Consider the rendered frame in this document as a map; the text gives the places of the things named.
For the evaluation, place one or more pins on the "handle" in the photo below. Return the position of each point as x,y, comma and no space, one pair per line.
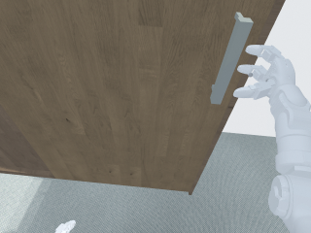
237,41

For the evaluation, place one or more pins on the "robot right hand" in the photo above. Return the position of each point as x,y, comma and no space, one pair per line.
280,72

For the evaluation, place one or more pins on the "right robot upper arm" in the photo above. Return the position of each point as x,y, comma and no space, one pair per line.
290,199

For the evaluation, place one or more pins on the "robot right forearm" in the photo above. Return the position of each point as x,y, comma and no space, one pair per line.
291,111

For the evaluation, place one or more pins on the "robot left hand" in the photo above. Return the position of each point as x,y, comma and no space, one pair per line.
65,227

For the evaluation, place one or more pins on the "wardrobe door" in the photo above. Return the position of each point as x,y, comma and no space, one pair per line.
118,91
15,150

